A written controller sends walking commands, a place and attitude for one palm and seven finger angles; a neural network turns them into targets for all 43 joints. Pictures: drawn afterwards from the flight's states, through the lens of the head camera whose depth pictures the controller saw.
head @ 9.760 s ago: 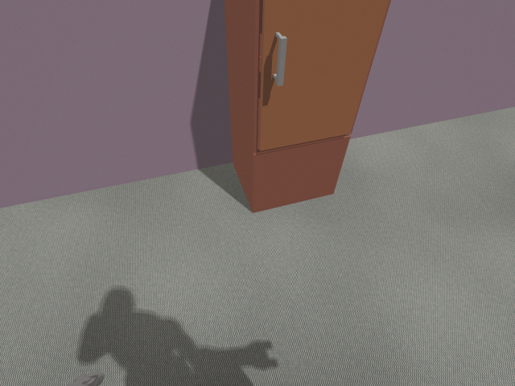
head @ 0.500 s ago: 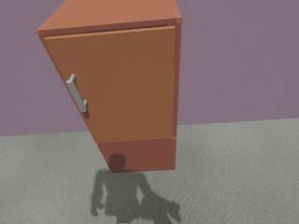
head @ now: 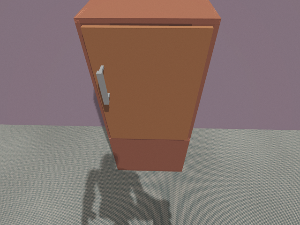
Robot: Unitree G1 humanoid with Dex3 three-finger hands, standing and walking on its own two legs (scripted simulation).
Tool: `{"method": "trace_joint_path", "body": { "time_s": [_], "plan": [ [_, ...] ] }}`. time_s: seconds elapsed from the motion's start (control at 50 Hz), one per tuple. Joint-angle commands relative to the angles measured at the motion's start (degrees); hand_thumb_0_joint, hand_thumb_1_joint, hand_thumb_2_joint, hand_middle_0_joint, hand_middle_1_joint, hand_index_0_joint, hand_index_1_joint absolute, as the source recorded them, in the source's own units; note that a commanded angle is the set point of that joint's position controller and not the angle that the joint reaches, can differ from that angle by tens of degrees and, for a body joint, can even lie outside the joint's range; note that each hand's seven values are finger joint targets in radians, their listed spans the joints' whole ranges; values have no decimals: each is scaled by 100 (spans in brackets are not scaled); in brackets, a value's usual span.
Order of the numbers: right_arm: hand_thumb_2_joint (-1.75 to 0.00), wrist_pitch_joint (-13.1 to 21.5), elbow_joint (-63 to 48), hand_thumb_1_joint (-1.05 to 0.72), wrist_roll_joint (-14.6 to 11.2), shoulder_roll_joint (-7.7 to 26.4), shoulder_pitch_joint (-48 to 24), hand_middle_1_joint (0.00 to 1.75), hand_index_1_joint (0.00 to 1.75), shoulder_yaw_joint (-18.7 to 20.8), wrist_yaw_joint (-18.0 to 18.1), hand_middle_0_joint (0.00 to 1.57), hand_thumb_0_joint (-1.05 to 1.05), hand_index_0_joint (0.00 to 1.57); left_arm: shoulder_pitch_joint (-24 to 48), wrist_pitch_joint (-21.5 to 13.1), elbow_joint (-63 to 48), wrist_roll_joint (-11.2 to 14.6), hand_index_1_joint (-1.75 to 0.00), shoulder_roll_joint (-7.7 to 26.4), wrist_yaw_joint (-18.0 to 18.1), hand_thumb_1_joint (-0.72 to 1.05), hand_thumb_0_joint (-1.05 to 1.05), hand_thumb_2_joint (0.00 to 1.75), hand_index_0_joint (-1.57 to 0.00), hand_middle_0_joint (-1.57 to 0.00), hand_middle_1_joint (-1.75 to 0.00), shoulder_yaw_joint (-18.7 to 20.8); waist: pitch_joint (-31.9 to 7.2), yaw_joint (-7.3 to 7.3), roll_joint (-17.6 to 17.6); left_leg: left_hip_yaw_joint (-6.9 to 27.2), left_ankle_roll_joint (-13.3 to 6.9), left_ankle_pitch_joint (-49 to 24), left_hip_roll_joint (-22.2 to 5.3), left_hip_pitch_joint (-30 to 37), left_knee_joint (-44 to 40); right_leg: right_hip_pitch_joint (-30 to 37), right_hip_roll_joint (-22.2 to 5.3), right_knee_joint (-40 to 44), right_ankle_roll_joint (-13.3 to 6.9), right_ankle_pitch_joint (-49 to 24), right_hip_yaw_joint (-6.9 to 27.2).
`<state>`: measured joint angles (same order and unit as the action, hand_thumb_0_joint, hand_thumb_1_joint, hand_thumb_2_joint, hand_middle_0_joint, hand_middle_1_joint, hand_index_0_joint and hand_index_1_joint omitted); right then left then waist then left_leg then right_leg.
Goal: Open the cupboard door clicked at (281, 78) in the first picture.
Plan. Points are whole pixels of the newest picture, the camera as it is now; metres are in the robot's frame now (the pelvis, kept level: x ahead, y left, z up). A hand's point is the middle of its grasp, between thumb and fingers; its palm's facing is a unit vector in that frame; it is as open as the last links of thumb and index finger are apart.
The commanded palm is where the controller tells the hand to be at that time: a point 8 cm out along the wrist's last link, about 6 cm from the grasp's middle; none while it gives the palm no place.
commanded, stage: come to a stop and stand still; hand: left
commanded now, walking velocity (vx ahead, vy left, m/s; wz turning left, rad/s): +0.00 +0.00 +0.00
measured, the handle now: (104, 85) +0.58 +0.23 +0.05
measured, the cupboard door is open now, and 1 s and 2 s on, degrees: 0 0 0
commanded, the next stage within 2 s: look again from close up in 1.06 s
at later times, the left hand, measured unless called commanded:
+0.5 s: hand out of the picture +0.08 +0.18 -0.17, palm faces -0.02 -0.98 -0.22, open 7.4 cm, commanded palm none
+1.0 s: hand out of the picture +0.08 +0.15 -0.17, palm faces +0.02 -0.98 -0.21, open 7.3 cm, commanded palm none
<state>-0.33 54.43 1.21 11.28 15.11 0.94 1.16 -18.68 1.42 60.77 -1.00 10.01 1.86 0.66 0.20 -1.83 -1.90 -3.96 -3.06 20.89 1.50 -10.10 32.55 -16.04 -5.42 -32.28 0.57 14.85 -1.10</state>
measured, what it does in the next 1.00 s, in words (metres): shifts its weight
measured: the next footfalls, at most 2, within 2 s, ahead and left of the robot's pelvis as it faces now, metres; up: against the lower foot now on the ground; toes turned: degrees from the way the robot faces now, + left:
none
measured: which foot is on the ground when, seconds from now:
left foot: down 0.00-1.00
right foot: down 0.00-1.00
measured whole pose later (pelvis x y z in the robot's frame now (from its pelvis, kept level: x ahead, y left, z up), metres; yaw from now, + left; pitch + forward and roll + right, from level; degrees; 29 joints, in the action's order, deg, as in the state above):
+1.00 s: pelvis +0.06 -0.03 +0.00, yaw -1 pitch +0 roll +0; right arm 1.0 62.5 0.9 9.7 13.6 0.7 2.3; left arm -13.5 -0.2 61.2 -0.5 9.6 2.1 0.6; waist 2.5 -0.4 -0.2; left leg -3.8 0.3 22.4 -1.5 -4.5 26.9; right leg -12.5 -2.4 -30.7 1.5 18.0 -1.6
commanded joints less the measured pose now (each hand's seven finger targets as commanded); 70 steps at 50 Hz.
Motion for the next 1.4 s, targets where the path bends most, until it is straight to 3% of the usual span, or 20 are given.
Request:
{"method": "trace_joint_path", "body": {
  "time_s": [0.0, 0.08, 0.2, 0.26, 0.44, 0.52, 0.78, 1.12, 1.2, 1.38],
  "plan": [
    [-90, 127, -277, -90, -10, 676, 141, 30, 30, 21, -12, 20, 0, 20, -32, -129, -336, -38, -30, 469, -20, 90, 0, 90, -20, -20, -30, 7, 925, 100, 68, 976, -2, 236, -836, -1141, -1829, 158, 164, 368, -157, -12, 29],
    [-90, 191, -167, -90, -6, 675, 224, 30, 30, 2, 16, 20, 0, 20, -23, -144, -350, -36, -30, 486, -19, 90, 0, 90, -20, -20, -30, 11, 736, 104, 37, 953, 15, -384, -835, -776, -1841, 158, 111, 373, -147, -252, 91],
    [-90, 267, 51, -90, -17, 642, 391, 30, 30, -38, 76, 20, 0, 20, 30, -180, -310, 9, -30, 514, -3, 90, 0, 90, -20, -20, -30, 19, 172, 139, -29, 646, 77, -2491, -801, 5, -1391, 357, 41, 264, -154, -848, 149],
    [-90, 277, 190, -90, -17, 616, 469, 30, 30, -41, 100, 20, 0, 20, 91, -186, -278, 19, -30, 518, 14, 90, 0, 90, -20, -20, -30, 35, 109, 151, -52, 550, 104, -3138, -795, 186, -1232, 440, 19, 181, -162, -1148, 130],
    [-90, 251, 489, -90, -17, 479, 605, 30, 30, -29, 133, 20, 0, 20, 229, -176, -209, 26, -30, 517, 51, 90, 0, 90, -20, -20, -30, 81, 202, 165, -8, 409, 80, -3254, -744, 206, -1029, 630, -31, 66, -182, -1767, 126],
    [-90, 235, 556, -90, -23, 402, 602, 30, 30, -14, 135, 20, 0, 20, 246, -181, -184, 25, -30, 515, 53, 90, 0, 90, -20, -20, -30, 90, 203, 172, 161, 357, 71, -2888, -716, 166, -986, 706, -62, 98, -201, -2061, 175],
    [-90, 200, 667, -90, -30, 346, 460, 30, 30, 42, 135, 20, 0, 20, 250, -239, -200, 23, -30, 580, 64, 90, 0, 90, -20, -20, -30, 118, -64, 197, 290, 254, 160, -2563, -710, 320, -804, 846, -173, 203, -273, -2862, 292],
    [-90, 187, 782, -90, -39, 344, 296, 30, 30, 24, 120, 20, 0, 20, 286, -240, -154, 27, -30, 594, 34, 90, 0, 90, -20, -20, -30, 91, 199, 192, 152, 314, 178, -1986, -783, 230, -1060, 755, -85, 600, -271, -2057, 282],
    [-90, 188, 812, -90, -41, 364, 300, 30, 30, 18, 112, 20, 0, 20, 239, -253, -130, 35, -30, 603, 25, 90, 0, 90, -20, -20, -30, 78, 224, 175, 296, 326, 191, -1731, -768, 159, -1081, 745, -121, 701, -269, -1928, 314],
    [-90, 217, 900, -90, -47, 317, 413, 30, 30, -2, 112, 20, 0, 20, 225, -249, -88, 39, -30, 577, 22, 90, 0, 90, -20, -20, -30, 77, 264, 156, 144, 361, 183, -1650, -785, 45, -1208, 814, -82, 765, -253, -1648, 277]
  ]
}}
